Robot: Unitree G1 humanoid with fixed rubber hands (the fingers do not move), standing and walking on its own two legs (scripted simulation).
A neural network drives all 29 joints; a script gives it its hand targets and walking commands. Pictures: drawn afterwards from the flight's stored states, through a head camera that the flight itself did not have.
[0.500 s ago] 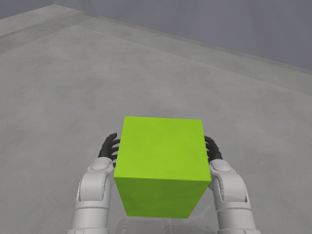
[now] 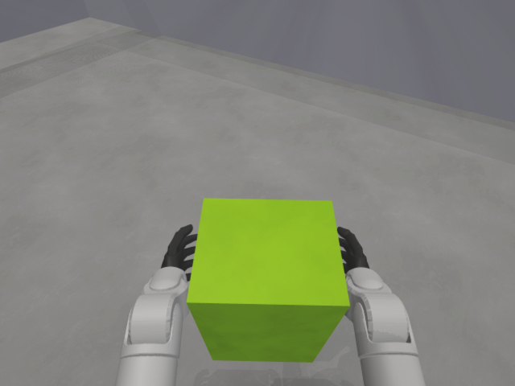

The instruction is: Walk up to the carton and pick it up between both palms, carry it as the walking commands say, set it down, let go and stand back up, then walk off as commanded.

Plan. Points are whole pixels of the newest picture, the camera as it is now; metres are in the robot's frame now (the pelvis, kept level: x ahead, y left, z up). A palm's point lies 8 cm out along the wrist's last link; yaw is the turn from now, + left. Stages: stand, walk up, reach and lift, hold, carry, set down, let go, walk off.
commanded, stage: carry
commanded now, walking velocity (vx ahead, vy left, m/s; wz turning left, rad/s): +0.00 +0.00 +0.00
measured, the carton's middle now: (264, 290) +0.28 -0.01 +0.00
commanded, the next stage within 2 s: none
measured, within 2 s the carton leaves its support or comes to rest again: neither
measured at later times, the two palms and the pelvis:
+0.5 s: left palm (173, 272) +0.28 +0.13 +0.06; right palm (354, 273) +0.27 -0.15 +0.05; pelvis +0.00 +0.00 +0.00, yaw +0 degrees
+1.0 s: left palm (170, 274) +0.28 +0.14 +0.05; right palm (350, 274) +0.27 -0.14 +0.05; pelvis +0.00 +0.01 +0.00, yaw +0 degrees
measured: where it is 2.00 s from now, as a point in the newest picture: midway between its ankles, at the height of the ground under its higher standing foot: outside the picture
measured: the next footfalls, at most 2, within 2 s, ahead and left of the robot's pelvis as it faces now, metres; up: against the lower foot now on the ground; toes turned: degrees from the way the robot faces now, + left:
none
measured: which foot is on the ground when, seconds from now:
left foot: down 0.00-1.00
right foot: down 0.00-1.00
